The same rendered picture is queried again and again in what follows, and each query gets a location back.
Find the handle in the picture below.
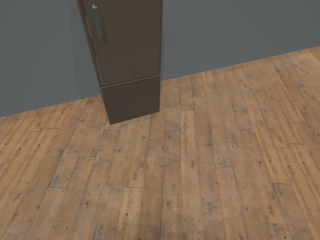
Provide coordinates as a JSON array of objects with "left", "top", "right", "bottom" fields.
[{"left": 92, "top": 5, "right": 103, "bottom": 37}]

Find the cupboard door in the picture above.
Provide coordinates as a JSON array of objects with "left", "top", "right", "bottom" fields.
[{"left": 82, "top": 0, "right": 161, "bottom": 86}]

